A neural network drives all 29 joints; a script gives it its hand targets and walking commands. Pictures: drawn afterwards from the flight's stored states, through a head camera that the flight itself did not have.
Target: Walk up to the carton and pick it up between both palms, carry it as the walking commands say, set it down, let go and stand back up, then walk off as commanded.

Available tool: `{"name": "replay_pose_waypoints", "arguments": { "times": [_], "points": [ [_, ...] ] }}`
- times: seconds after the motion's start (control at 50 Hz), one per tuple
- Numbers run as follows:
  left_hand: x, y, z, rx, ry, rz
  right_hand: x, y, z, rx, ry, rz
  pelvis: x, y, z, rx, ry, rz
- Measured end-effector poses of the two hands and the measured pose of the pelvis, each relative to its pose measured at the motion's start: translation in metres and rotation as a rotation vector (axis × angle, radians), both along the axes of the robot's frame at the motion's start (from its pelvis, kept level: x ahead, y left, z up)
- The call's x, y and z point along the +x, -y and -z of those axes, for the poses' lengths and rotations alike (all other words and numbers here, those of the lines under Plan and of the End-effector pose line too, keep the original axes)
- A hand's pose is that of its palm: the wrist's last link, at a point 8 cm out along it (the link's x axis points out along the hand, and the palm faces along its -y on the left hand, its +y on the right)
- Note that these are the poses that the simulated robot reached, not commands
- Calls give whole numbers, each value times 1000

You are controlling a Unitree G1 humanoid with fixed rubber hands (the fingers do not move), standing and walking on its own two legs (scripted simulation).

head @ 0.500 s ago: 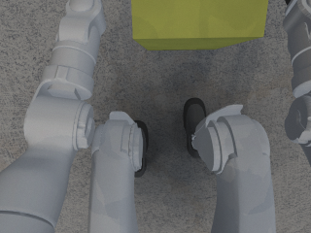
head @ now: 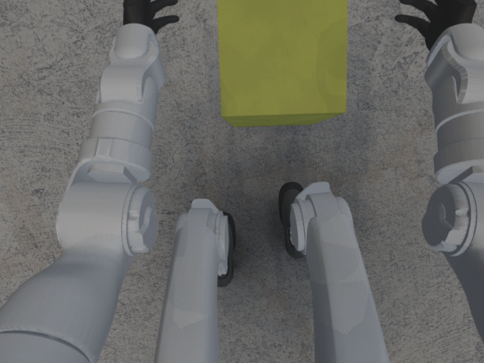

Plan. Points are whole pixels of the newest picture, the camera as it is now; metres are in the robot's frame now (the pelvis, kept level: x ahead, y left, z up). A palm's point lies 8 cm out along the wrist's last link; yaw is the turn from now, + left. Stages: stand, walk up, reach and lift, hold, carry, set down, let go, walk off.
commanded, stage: set down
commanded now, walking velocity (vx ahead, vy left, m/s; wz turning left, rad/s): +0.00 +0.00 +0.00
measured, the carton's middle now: (276, 68) +0.54 -0.09 -0.35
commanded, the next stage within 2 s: let go in 0.64 s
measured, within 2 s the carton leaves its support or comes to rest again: neither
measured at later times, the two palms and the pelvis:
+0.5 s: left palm out of the picture +0.55 +0.10 +0.04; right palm out of the picture +0.50 -0.30 +0.04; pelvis +0.03 -0.01 +0.14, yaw -1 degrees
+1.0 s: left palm out of the picture +0.46 +0.13 +0.09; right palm out of the picture +0.42 -0.30 +0.09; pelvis +0.07 -0.02 +0.22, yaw -2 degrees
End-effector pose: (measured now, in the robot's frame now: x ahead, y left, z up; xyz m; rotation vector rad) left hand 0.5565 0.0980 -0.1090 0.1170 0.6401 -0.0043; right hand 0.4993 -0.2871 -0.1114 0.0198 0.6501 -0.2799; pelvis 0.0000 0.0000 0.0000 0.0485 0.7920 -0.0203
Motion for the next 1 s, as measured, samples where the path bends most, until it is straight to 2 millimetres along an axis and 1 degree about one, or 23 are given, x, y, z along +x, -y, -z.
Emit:
{"name": "replay_pose_waypoints", "arguments": {
  "times": [0.14,0.26,0.44,0.56,0.62,0.66,0.76,0.82,0.88,0.94,1.0],
  "points": [
    [0,-3,-39,1,8,0,1,0,-40,2,11,-8,5,0,-36,2,-16,5],
    [-1,-5,-75,-1,9,2,-1,5,-77,-1,14,-11,12,1,-70,4,-15,12],
    [-4,-4,-132,-7,3,8,-3,11,-136,5,14,-19,24,4,-124,6,9,23],
    [-4,-3,-167,-8,1,15,-3,10,-169,10,14,-26,34,6,-156,5,26,27],
    [-3,-2,-180,-5,-3,19,-3,9,-180,7,9,-33,38,8,-168,3,30,26],
    [-3,0,-185,-2,-8,21,-2,7,-185,4,3,-37,41,9,-174,1,30,24],
    [-8,-1,-185,14,-22,19,-6,1,-185,-10,-23,-50,45,12,-183,-4,31,19],
    [-17,-6,-182,41,-30,12,-14,0,-181,-30,-46,-70,48,13,-188,-4,35,18],
    [-35,-14,-182,83,-40,8,-28,1,-181,-60,-72,-109,53,15,-194,-3,48,21],
    [-63,-24,-189,110,-61,13,-52,3,-189,-84,-106,-152,61,17,-204,-5,82,23],
    [-92,-34,-203,121,-84,16,-80,9,-206,-91,-137,-167,68,19,-216,-12,137,24]
  ]
}}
